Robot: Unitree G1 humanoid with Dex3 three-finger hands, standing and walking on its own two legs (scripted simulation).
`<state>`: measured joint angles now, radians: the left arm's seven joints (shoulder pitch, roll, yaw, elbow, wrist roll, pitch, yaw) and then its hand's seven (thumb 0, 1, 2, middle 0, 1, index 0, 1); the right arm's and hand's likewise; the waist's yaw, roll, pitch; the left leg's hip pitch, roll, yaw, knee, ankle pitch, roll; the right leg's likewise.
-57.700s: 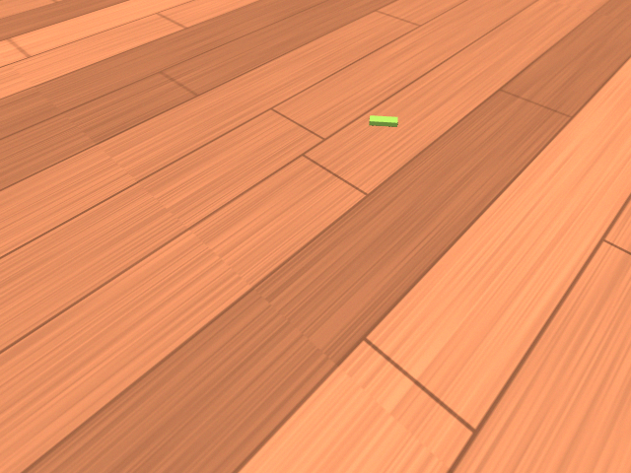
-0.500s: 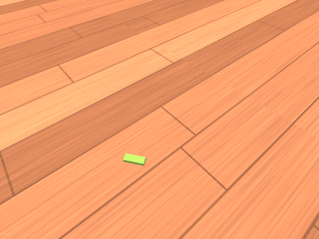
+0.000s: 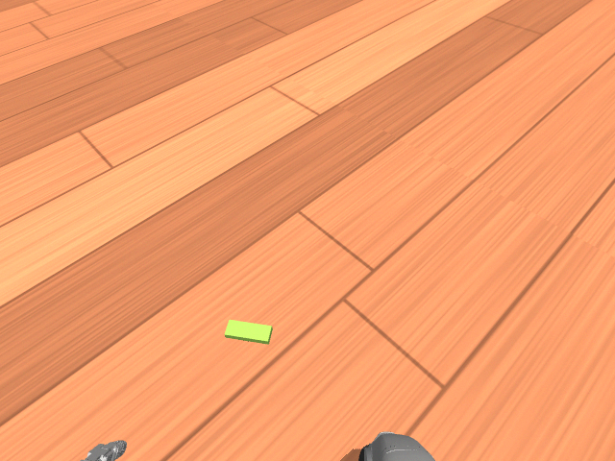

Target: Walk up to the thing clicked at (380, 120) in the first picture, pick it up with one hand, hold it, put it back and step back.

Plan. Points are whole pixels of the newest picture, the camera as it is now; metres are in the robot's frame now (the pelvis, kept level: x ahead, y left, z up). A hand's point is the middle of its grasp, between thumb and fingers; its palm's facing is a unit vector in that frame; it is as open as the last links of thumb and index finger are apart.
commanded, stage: walk up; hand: left
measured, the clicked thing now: (248, 331) +0.60 +0.25 -0.74
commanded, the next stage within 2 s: none
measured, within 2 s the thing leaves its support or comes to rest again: neither
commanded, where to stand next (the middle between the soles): +0.25 +0.03 m, yaw -3 degrees
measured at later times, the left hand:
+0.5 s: hand (134, 452) +0.16 +0.29 -0.16, palm faces -0.03 -0.94 -0.35, open 7.4 cm
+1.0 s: hand (146, 421) +0.19 +0.27 -0.13, palm faces -0.03 -0.94 -0.33, open 7.4 cm
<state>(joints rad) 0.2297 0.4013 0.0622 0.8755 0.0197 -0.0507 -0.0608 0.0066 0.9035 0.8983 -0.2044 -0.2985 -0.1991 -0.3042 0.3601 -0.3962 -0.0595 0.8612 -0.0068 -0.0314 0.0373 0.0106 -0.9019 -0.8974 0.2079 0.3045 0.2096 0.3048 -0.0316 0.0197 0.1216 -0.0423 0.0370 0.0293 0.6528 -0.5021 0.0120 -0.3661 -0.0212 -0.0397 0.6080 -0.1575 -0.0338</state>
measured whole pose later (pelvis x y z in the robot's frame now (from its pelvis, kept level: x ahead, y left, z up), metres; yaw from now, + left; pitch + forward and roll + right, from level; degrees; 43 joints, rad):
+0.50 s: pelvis +0.09 +0.02 +0.00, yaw -1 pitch -3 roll -1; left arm 0.21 0.40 0.04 0.95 0.00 0.00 -0.01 0.01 0.90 0.90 -0.20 -0.30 -0.20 -0.30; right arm 0.19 -0.37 -0.02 0.92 -0.01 -0.02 0.01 0.01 -0.90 -0.90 0.21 0.30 0.21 0.30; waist 0.02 -0.02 0.11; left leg -0.37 0.06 0.02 0.71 -0.29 -0.01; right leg -0.27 0.00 0.00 0.67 -0.35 -0.01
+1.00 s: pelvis +0.10 +0.02 +0.03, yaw -2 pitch -3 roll +0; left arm 0.08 0.35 0.01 1.12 0.00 0.00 -0.02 0.00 0.90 0.90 -0.21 -0.30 -0.20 -0.30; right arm 0.05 -0.36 0.00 1.12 0.00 -0.02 0.01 0.01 -0.91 -0.90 0.21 0.30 0.21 0.30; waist 0.01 0.01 0.07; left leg -0.19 0.05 0.04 0.37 -0.13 -0.03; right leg -0.11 -0.01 0.01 0.38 -0.22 0.01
